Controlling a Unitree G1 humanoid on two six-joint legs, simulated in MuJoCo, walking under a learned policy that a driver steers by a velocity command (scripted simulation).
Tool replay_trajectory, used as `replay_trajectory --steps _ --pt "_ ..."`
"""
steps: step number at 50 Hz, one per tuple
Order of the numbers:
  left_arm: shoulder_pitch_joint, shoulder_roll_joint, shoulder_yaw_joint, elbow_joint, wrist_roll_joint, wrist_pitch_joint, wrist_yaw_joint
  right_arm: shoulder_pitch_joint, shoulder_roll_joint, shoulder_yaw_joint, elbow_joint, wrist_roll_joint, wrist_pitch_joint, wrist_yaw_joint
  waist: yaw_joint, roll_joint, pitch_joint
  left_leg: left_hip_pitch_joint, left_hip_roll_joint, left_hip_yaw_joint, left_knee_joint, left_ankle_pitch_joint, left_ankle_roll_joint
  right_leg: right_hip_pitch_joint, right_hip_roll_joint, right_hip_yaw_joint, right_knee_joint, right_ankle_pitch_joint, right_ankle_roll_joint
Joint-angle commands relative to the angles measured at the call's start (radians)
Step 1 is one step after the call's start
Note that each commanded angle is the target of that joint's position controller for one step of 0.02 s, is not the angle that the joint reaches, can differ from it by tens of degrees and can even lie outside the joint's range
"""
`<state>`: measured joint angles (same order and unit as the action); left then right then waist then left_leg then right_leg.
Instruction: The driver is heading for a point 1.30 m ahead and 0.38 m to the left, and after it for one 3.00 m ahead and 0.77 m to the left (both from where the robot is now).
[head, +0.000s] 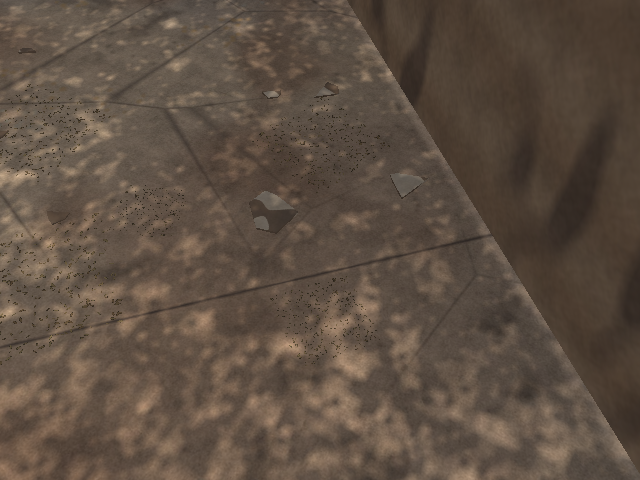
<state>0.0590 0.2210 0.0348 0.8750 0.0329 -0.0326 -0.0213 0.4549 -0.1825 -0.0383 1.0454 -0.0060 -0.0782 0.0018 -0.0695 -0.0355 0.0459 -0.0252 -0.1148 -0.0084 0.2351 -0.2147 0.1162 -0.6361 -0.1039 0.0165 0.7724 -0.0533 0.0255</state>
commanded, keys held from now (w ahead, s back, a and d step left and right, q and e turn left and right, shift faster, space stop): w+q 0.92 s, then w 0.08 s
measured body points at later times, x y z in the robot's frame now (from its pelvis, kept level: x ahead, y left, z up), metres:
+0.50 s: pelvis +0.27 -0.03 +0.00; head +0.29 -0.03 +0.45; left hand +0.20 +0.23 -0.13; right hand +0.47 -0.25 -0.12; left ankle +0.31 +0.13 -0.67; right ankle +0.25 -0.13 -0.75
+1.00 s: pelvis +0.49 +0.12 +0.00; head +0.51 +0.15 +0.45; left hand +0.47 +0.41 -0.12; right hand +0.67 -0.10 -0.12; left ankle +0.44 +0.13 -0.75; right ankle +0.66 +0.01 -0.67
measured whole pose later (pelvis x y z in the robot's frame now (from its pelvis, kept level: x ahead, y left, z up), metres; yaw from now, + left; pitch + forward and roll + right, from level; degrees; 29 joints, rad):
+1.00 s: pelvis +0.49 +0.12 +0.00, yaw +35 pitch +1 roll +0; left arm 0.15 0.27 0.05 0.75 0.05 -0.02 -0.02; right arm 0.35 -0.26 -0.07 0.85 0.00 -0.04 0.01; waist -0.03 -0.04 0.05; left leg -0.12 -0.15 -0.04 0.31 -0.19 0.14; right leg -0.65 -0.14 0.02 0.99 -0.20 0.05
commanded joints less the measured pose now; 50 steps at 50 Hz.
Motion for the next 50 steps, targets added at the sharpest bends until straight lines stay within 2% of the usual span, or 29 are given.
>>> replay_trajectory --steps 1,5,7,8,9,10,11,12,13,14,15,17,19,23,26,31,33,35,36,37,38,39,40,41,42,43,44,47,50 --pt "-0.127 0.058 0.005 -0.1 -0.007 -0.011 0.002 0.063 -0.152 -0.029 -0.042 -0.004 -0.005 -0.009 -0.008 0.103 0.026 0.017 0.254 -0.211 -0.026 0.407 0.102 -0.038 0.048 -0.036 -0.074 0.04 0.01" --pt "-0.189 0.075 0.001 -0.154 -0.015 -0.028 0.002 0.071 -0.172 -0.04 -0.057 -0.017 0.005 -0.02 -0.014 0.122 0.028 0.087 0.278 -0.263 0.055 0.5 0.101 -0.002 0.074 -0.022 -0.174 -0.02 -0.013" --pt "-0.084 0.101 0.01 -0.139 -0.019 -0.042 0.008 0.008 -0.197 -0.05 -0.08 -0.017 0.006 -0.023 0.048 0.131 -0.003 0.037 0.268 -0.26 0.137 0.608 0.063 0.187 0.106 -0.025 -0.254 -0.087 -0.041" --pt "0.034 0.126 0.022 -0.104 -0.018 -0.051 0.016 -0.014 -0.208 -0.054 -0.089 -0.014 0.002 -0.017 0.096 0.114 -0.063 0.007 0.238 -0.247 0.255 0.68 0.043 0.352 0.133 -0.039 -0.298 -0.092 -0.06" --pt "0.189 0.165 0.038 -0.068 -0.005 -0.066 0.029 -0.034 -0.198 -0.053 -0.101 -0.004 -0.004 -0.009 0.167 0.064 -0.157 -0.094 0.18 -0.205 0.455 0.596 0.021 0.583 0.077 0.005 -0.336 -0.065 -0.093" --pt "0.357 0.251 0.057 -0.066 0.023 -0.071 0.045 -0.026 -0.131 -0.037 -0.148 0.007 -0.01 -0.007 0.209 -0.059 -0.328 -0.25 0.111 -0.141 0.742 0.227 0.007 0.824 -0.194 0.27 -0.344 -0.228 -0.134" --pt "0.301 0.311 0.072 -0.074 0.03 -0.053 0.039 0.098 -0.07 -0.03 -0.172 0.04 -0.001 -0.008 0.115 -0.296 -0.39 -0.541 -0.014 -0.063 0.964 -0.359 -0.017 0.953 -0.381 0.709 -0.489 -0.283 -0.244" --pt "0.217 0.198 0.055 -0.094 0.013 -0.039 0.035 0.058 -0.165 -0.046 -0.141 0.005 0.019 -0.017 0.092 -0.098 -0.251 -0.61 0.083 -0.088 1.046 -0.272 -0.007 0.818 -0.332 0.658 -0.505 -0.417 -0.232" --pt "0.15 0.118 0.034 -0.105 0.003 -0.041 0.032 -0.018 -0.163 -0.05 -0.15 -0.006 0.023 -0.005 0.085 -0.005 -0.119 -0.605 0.118 -0.084 1.017 -0.171 -0.012 0.674 -0.274 0.476 -0.522 -0.374 -0.206" --pt "0.132 0.093 0.027 -0.098 0.005 -0.046 0.029 -0.052 -0.136 -0.047 -0.16 -0.007 0.025 0.003 0.072 0.008 -0.064 -0.579 0.147 -0.076 0.983 -0.119 -0.021 0.586 -0.228 0.343 -0.548 -0.242 -0.186" --pt "0.147 0.085 0.024 -0.085 0.002 -0.052 0.033 -0.073 -0.13 -0.049 -0.166 -0.021 0.035 0.012 0.065 -0.026 -0.041 -0.559 0.168 -0.07 0.955 -0.101 -0.03 0.537 -0.193 0.249 -0.564 -0.154 -0.17" --pt "0.184 0.086 0.024 -0.061 -0.007 -0.07 0.032 -0.075 -0.112 -0.046 -0.18 -0.027 0.058 0.029 0.047 -0.07 -0.04 -0.535 0.178 -0.052 0.945 -0.076 -0.044 0.496 -0.17 0.145 -0.584 -0.024 -0.161" --pt "0.215 0.093 0.029 -0.046 -0.017 -0.086 0.028 -0.133 -0.107 -0.044 -0.209 -0.029 0.072 0.039 0.044 -0.057 -0.032 -0.594 0.19 -0.044 0.936 -0.035 -0.054 0.513 -0.171 0.073 -0.601 0.072 -0.171" --pt "0.266 0.099 0.032 -0.025 -0.012 -0.087 0.026 -0.28 -0.104 -0.035 -0.272 -0.029 0.075 0.059 0.061 -0.043 -0.002 -0.687 0.204 -0.015 0.816 0.097 -0.072 0.544 -0.149 -0.061 -0.621 0.15 -0.172" --pt "0.286 0.114 0.035 -0.017 -0.012 -0.084 0.027 -0.386 -0.088 -0.019 -0.312 -0.026 0.07 0.071 0.082 -0.043 0.02 -0.642 0.196 0.034 0.621 0.198 -0.071 0.548 -0.132 -0.144 -0.623 0.173 -0.158" --pt "0.36 0.157 0.047 0.013 -0.011 -0.065 0.04 -0.503 -0.102 -0.013 -0.369 -0.035 0.068 0.08 0.113 -0.042 0.044 -0.586 0.166 0.117 0.432 0.116 -0.019 0.678 -0.177 -0.215 -0.572 0.305 -0.144" --pt "0.369 0.182 0.052 0.021 -0.009 -0.049 0.045 -0.479 -0.116 -0.02 -0.37 -0.04 0.07 0.073 0.094 -0.061 0.015 -0.506 0.11 0.156 0.395 0.011 0.018 0.728 -0.182 -0.254 -0.455 0.582 -0.132" --pt "0.37 0.212 0.058 0.022 -0.01 -0.027 0.047 -0.321 -0.148 -0.039 -0.33 -0.043 0.061 0.059 0.028 -0.065 -0.086 -0.319 0.031 0.171 0.342 -0.064 0.066 0.732 -0.18 -0.277 -0.183 0.755 -0.126" --pt "0.358 0.212 0.057 0.008 -0.012 -0.02 0.045 -0.153 -0.182 -0.059 -0.276 -0.051 0.052 0.045 -0.048 -0.017 -0.181 -0.086 0.021 0.131 0.266 -0.028 0.1 0.614 -0.16 -0.297 0.059 0.617 -0.098" --pt "0.381 0.134 0.038 -0.043 -0.021 -0.022 0.036 -0.059 -0.287 -0.09 -0.262 -0.061 0.05 0.029 -0.057 0.135 -0.298 0.223 0.275 -0.22 0.237 -0.173 0.181 0.286 -0.099 -0.292 0.382 0.09 -0.053" --pt "0.329 0.12 0.038 -0.122 -0.019 -0.033 0.02 -0.079 -0.371 -0.106 -0.292 -0.027 0.06 0.021 -0.023 0.261 -0.36 0.364 0.48 -0.748 0.074 -0.113 0.304 -0.041 0.108 -0.147 0.656 -0.519 -0.001" --pt "0.195 0.166 0.045 -0.146 -0.009 -0.04 0.017 -0.066 -0.339 -0.101 -0.283 -0.016 0.072 0.011 -0.059 0.098 -0.251 0.315 0.445 -0.624 0.047 -0.005 0.274 -0.157 0.054 -0.013 0.663 -0.423 -0.009" --pt "0.185 0.14 0.035 -0.151 -0.022 -0.052 0.014 -0.115 -0.29 -0.088 -0.272 -0.008 0.069 0.003 -0.018 0.074 -0.137 0.184 0.42 -0.481 0.049 0.112 0.247 -0.149 0.011 -0.009 0.593 -0.324 -0.018" --pt "0.215 0.135 0.034 -0.129 -0.02 -0.055 0.016 -0.163 -0.242 -0.075 -0.273 -0.006 0.061 0.001 0.035 0.026 -0.072 0.053 0.36 -0.384 0.037 0.243 0.201 -0.074 -0.022 -0.005 0.488 -0.284 -0.02" --pt "0.23 0.135 0.035 -0.126 0.0 -0.041 0.017 -0.198 -0.218 -0.066 -0.276 0.002 0.052 -0.003 0.073 0.029 -0.049 -0.034 0.309 -0.32 0.028 0.323 0.178 -0.007 -0.034 0.003 0.433 -0.28 -0.011" --pt "0.263 0.131 0.034 -0.115 0.014 -0.021 0.015 -0.222 -0.2 -0.059 -0.284 0.004 0.043 -0.002 0.098 0.039 -0.063 -0.079 0.278 -0.277 0.017 0.361 0.168 0.049 -0.038 0.004 0.403 -0.273 -0.001" --pt "0.268 0.126 0.034 -0.118 0.02 -0.005 0.011 -0.212 -0.199 -0.056 -0.284 0.007 0.031 0.001 0.104 0.046 -0.074 -0.099 0.262 -0.266 0.013 0.402 0.171 0.068 -0.031 -0.003 0.386 -0.271 0.008" --pt "0.206 0.109 0.03 -0.142 0.017 0.015 0.002 -0.153 -0.226 -0.062 -0.267 0.006 0.017 0.007 0.094 0.054 -0.052 -0.123 0.232 -0.244 -0.026 0.372 0.161 0.021 -0.022 -0.021 0.291 -0.181 0.027" --pt "0.089 0.109 0.027 -0.175 0.014 0.016 -0.001 -0.074 -0.212 -0.055 -0.242 0.006 0.012 0.006 0.049 0.075 -0.012 -0.075 0.227 -0.239 -0.051 0.383 0.125 -0.058 -0.022 -0.027 0.156 -0.059 0.028"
